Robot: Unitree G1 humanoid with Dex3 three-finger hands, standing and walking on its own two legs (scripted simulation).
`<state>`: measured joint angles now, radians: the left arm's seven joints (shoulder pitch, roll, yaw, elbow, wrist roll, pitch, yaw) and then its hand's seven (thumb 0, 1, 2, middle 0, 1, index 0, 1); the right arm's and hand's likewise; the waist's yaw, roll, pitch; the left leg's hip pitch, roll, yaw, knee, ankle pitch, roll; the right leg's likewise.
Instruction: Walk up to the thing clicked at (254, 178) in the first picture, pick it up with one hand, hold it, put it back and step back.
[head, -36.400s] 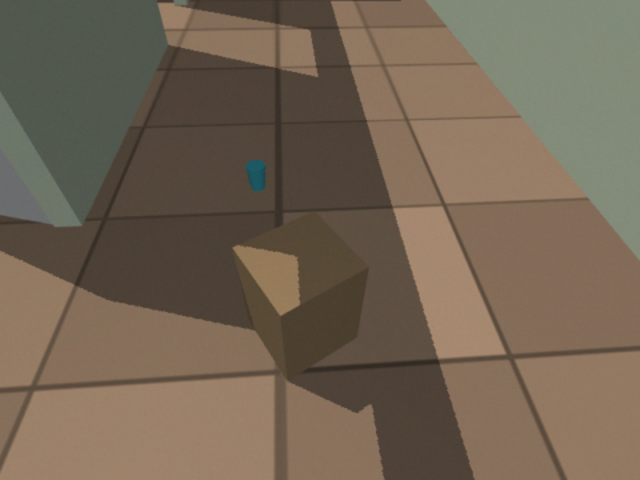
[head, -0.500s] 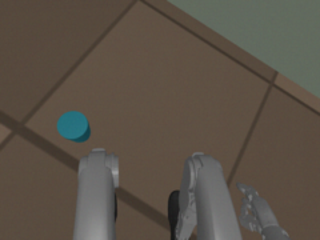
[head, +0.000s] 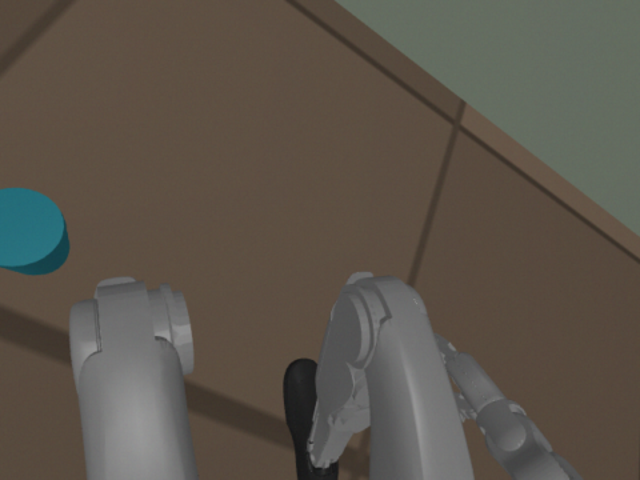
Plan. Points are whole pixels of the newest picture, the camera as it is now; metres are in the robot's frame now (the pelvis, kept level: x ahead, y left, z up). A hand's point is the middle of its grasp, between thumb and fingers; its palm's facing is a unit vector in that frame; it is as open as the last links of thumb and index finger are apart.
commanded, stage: close in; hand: left
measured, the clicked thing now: (29, 239) +0.39 +0.31 -0.23
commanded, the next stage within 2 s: close in 0.72 s
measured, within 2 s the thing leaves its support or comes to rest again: leaves its support in 1.90 s
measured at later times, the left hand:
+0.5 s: hand out of the picture +0.34 +0.33 -0.19, palm faces +0.32 -0.95 +0.02, open 17.6 cm
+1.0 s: hand (23, 265) +0.35 +0.30 -0.21, palm faces +0.37 -0.93 +0.02, open 15.8 cm
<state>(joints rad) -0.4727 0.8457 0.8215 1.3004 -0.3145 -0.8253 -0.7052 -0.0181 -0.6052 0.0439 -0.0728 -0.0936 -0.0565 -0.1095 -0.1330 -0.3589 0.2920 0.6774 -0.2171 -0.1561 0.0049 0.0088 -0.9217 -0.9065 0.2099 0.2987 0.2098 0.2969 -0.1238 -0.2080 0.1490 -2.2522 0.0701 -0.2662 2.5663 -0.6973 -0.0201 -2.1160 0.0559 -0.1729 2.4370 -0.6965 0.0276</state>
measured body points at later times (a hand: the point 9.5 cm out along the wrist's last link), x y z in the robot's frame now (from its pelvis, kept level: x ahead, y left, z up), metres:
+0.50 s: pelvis -0.01 +0.01 -0.03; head +0.19 +0.19 +0.33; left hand +0.32 +0.37 -0.19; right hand +0.20 -0.23 -0.06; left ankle +0.08 +0.13 -0.26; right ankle +0.11 -0.12 -0.26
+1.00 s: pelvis -0.01 +0.02 -0.03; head +0.20 +0.21 +0.31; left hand +0.33 +0.35 -0.21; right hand +0.19 -0.22 -0.06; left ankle +0.08 +0.13 -0.26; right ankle +0.11 -0.12 -0.26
